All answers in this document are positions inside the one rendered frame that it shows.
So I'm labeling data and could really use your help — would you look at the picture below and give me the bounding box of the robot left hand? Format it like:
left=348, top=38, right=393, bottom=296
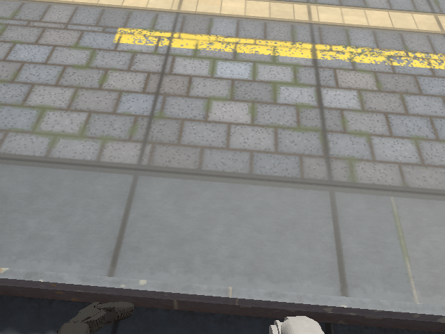
left=56, top=302, right=134, bottom=334

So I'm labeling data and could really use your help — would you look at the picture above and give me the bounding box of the right robot thigh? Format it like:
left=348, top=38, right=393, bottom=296
left=269, top=316, right=324, bottom=334

